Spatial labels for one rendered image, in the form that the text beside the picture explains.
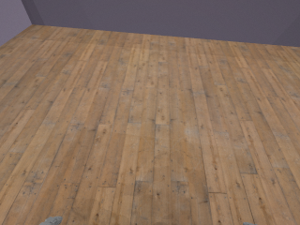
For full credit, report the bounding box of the left robot hand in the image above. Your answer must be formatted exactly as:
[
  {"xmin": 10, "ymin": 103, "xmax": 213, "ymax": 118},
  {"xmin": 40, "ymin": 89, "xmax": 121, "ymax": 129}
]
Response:
[{"xmin": 39, "ymin": 216, "xmax": 63, "ymax": 225}]

